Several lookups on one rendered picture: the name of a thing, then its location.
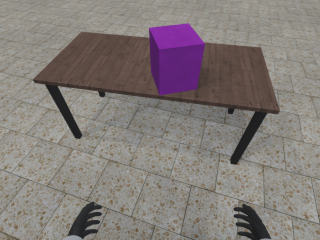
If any robot right hand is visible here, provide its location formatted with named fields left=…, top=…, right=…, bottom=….
left=233, top=204, right=271, bottom=240

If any table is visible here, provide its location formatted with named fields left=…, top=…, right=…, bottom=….
left=33, top=32, right=280, bottom=165

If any carton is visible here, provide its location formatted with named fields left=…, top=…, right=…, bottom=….
left=149, top=23, right=205, bottom=96

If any robot left hand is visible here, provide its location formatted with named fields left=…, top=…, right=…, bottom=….
left=67, top=201, right=102, bottom=239

